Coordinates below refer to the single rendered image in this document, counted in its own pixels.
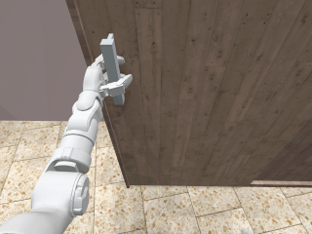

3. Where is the handle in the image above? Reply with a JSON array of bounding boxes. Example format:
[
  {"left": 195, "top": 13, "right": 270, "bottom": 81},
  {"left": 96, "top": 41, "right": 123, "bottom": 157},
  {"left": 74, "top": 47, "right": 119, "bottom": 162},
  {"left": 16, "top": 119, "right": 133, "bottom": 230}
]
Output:
[{"left": 100, "top": 33, "right": 125, "bottom": 105}]

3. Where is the robot left upper arm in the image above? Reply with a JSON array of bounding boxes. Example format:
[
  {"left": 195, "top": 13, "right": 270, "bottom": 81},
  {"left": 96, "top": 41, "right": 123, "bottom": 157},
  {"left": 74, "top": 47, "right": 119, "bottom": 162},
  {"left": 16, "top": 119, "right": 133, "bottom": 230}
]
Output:
[{"left": 0, "top": 171, "right": 90, "bottom": 234}]

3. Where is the left robot hand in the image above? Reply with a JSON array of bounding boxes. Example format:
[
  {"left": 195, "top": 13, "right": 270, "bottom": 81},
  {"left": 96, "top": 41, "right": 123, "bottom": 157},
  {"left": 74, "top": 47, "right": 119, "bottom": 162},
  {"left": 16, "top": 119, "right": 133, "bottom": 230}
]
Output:
[{"left": 83, "top": 54, "right": 133, "bottom": 100}]

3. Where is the robot left forearm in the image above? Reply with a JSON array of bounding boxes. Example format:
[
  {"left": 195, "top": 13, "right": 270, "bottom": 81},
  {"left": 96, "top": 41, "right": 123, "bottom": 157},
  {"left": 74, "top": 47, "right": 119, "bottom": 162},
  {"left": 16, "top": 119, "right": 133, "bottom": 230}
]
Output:
[{"left": 30, "top": 91, "right": 103, "bottom": 209}]

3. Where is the wardrobe door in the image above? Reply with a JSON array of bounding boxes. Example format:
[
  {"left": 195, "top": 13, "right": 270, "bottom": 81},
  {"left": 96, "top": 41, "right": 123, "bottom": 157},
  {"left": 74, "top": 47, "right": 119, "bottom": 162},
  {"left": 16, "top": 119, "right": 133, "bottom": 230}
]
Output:
[
  {"left": 254, "top": 118, "right": 312, "bottom": 181},
  {"left": 75, "top": 0, "right": 312, "bottom": 187}
]

